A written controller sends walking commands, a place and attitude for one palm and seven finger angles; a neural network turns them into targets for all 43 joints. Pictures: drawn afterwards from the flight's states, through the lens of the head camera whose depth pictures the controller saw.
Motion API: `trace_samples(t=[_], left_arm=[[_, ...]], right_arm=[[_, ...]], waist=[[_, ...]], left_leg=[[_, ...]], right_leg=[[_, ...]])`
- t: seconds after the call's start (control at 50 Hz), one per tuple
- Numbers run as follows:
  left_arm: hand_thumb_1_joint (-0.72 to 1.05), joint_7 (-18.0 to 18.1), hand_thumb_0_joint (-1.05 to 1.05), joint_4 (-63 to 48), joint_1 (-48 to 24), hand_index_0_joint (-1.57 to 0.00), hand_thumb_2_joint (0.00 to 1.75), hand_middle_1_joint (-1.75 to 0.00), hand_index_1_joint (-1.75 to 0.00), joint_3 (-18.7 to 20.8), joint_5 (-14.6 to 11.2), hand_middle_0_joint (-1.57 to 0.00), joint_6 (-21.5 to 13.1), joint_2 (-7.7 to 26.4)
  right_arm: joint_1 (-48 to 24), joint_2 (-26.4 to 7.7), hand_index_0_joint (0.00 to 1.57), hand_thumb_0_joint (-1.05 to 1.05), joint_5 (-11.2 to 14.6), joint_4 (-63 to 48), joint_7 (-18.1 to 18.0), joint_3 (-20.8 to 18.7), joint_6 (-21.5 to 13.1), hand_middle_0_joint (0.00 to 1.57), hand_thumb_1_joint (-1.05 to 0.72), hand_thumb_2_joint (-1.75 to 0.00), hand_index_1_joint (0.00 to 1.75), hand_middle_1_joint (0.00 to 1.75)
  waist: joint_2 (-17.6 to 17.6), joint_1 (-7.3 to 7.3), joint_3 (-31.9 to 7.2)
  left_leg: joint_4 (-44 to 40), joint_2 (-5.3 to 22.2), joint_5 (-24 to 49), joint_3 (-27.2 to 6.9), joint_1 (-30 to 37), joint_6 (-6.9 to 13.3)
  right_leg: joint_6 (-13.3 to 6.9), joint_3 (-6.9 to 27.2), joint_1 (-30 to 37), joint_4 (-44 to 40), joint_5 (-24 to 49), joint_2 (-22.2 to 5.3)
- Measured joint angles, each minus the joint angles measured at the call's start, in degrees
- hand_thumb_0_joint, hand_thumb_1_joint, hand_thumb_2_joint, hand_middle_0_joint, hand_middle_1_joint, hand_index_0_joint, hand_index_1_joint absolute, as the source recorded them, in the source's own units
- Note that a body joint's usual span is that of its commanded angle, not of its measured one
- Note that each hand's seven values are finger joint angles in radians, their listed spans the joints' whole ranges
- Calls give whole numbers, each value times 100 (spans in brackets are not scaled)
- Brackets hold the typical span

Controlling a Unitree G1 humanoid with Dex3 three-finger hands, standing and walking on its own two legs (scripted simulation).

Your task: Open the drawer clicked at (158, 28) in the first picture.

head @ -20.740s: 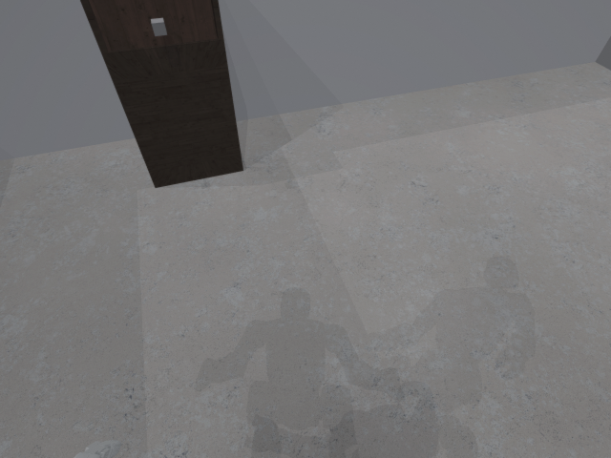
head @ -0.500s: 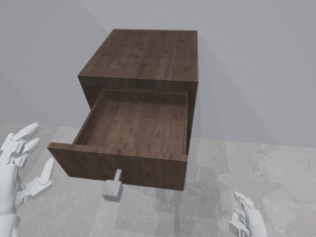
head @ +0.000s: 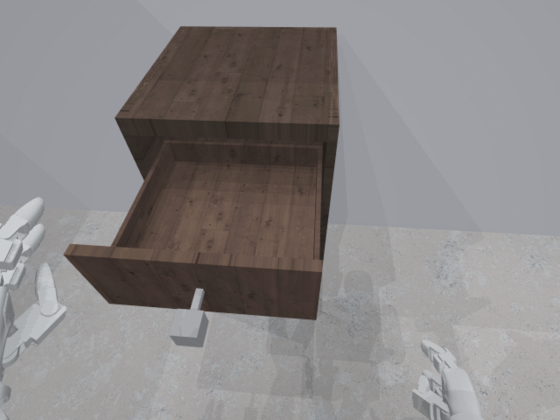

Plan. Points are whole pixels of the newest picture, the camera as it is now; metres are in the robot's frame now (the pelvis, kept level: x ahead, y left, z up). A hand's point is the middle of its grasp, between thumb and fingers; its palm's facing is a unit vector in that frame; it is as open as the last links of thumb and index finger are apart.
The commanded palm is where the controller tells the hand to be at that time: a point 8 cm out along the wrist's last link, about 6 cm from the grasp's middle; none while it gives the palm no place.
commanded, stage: step back with the hand held close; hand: left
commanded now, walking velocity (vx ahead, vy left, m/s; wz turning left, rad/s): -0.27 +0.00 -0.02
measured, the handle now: (193, 314) +0.27 +0.16 -0.03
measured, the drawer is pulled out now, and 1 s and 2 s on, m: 0.29 0.29 0.29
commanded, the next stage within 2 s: stop stepping back and stand still in 1.20 s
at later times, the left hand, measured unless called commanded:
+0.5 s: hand out of the picture +0.11 +0.26 +0.16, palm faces +0.35 -0.82 -0.45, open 7.4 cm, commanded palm +0.06 +0.30 +0.18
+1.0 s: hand out of the picture +0.07 +0.26 +0.15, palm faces +0.37 -0.83 -0.41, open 7.4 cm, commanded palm +0.00 +0.31 +0.18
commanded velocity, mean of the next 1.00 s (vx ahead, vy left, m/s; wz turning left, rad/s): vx -0.33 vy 0.00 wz -0.02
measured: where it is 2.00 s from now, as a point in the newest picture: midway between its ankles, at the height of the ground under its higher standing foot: outside the picture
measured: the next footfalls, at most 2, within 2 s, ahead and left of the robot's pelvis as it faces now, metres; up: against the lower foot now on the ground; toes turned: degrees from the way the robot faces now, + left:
left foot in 0.98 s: -0.04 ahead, +0.14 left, +0.00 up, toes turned +2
right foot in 1.28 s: -0.25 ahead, -0.12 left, +0.00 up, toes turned +1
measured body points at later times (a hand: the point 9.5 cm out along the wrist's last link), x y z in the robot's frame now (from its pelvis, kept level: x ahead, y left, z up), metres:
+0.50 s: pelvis -0.07 +0.02 -0.01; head -0.05 +0.03 +0.44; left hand +0.09 +0.30 +0.18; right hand +0.11 -0.20 -0.08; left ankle +0.01 +0.12 -0.74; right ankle -0.04 -0.10 -0.74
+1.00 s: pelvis -0.12 +0.02 -0.02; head -0.10 +0.05 +0.43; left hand +0.04 +0.31 +0.18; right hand +0.05 -0.22 -0.09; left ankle -0.08 +0.14 -0.74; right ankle -0.04 -0.10 -0.74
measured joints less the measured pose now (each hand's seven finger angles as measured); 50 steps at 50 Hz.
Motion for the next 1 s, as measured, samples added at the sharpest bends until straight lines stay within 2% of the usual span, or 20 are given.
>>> trace_samples(t=[0.1, 0.22, 0.32, 0.56, 0.74, 0.78, 0.82, 0.9, 0.92, 0.96, 0.98, 1.0], left_arm=[[89, -2, 1, -250, 366, -21, 90, -30, -30, -78, 3, -21, 41, 114], [89, 107, 2, -469, 484, -21, 90, -31, -30, 80, -30, -22, 7, 328], [89, 194, 1, -563, 448, -21, 90, -30, -30, 167, -44, -22, -85, 318], [89, 367, 1, -630, 328, -21, 90, -30, -30, 92, 64, -21, -278, 139], [89, 346, 2, -682, 177, -21, 90, -30, -30, 343, 100, -21, -397, 313], [89, 311, 2, -713, 186, -21, 90, -30, -30, 363, 112, -21, -449, 316], [89, 302, 1, -730, 187, -21, 90, -30, -30, 324, 104, -21, -485, 286], [89, 345, 1, -730, 144, -21, 90, -31, -30, 120, 100, -22, -448, 139], [89, 355, 1, -715, 145, -21, 90, -31, -30, 97, 116, -22, -429, 107], [89, 376, 1, -711, 174, -21, 90, -31, -30, 104, 132, -22, -393, 88], [89, 385, 1, -738, 175, -21, 90, -31, -30, 121, 130, -22, -377, 114], [89, 390, 1, -735, 121, -21, 90, -31, -30, 161, 135, -22, -375, 181]], right_arm=[[-22, -20, 20, 1, 33, -110, -61, -121, 172, 20, -91, -90, 30, 30], [-4, 67, 20, 1, 32, -155, -121, -139, 189, 20, -91, -90, 30, 30], [5, 154, 20, 1, 22, -158, -99, -64, 73, 20, -91, -90, 30, 30], [145, 200, 20, 1, -48, -106, -70, 73, -231, 21, -90, -90, 30, 30], [131, 264, 20, 1, -77, -101, 4, 110, -431, 21, -90, -90, 30, 30], [107, 261, 20, 1, -80, -84, 33, 100, -448, 21, -90, -90, 30, 30], [99, 257, 20, 1, -72, -26, 58, 66, -437, 21, -90, -90, 30, 30], [83, 227, 20, 1, -102, 259, 99, -34, -292, 21, -90, -90, 30, 30], [83, 224, 20, 1, -116, 310, 87, -39, -236, 21, -90, -90, 30, 30], [102, 199, 20, 2, -125, 312, 54, -27, -157, 21, -90, -90, 30, 30], [111, 168, 20, 2, -126, 266, 38, -42, -155, 21, -90, -90, 30, 30], [73, 188, 20, 2, -129, 257, 21, -77, -163, 21, -90, -90, 30, 30]], waist=[[-86, -102, 73], [-205, -105, 104], [-251, -76, 73], [-225, -38, 24], [-339, -73, 208], [-323, -74, 221], [-325, -87, 193], [-525, -125, 92], [-586, -141, 60], [-645, -195, 1], [-604, -235, -6], [-651, -246, 67]], left_leg=[[61, -50, 71, 63, -217, 57], [163, -78, 182, 70, -470, 106], [268, -75, 286, 48, -693, 136], [599, -17, 397, -19, -1106, 186], [707, -24, 533, 16, -1262, 174], [833, 14, 466, 27, -1343, 167], [1021, 18, 68, 20, -1454, 139], [2012, -206, -850, -1, -1479, 6], [1991, -223, -940, 16, -1332, 2], [1238, -166, -750, 38, -862, 18], [747, -88, -266, 12, -693, 74], [682, -111, 29, 14, -730, 106]], right_leg=[[54, 55, -280, 170, 30, -64], [93, 56, -550, 320, 115, -99], [106, 31, -760, 415, 222, -99], [138, -45, -1085, 624, 292, -52], [138, 134, -1363, 958, 379, 23], [84, 126, -1437, 1058, 403, 46], [27, 104, -1487, 1088, 396, 42], [5, 148, -1480, 980, 490, -139], [26, 165, -1463, 909, 540, -182], [81, 154, -1485, 803, 636, -221], [108, 95, -1542, 811, 662, -208], [157, 119, -1606, 898, 648, -225]])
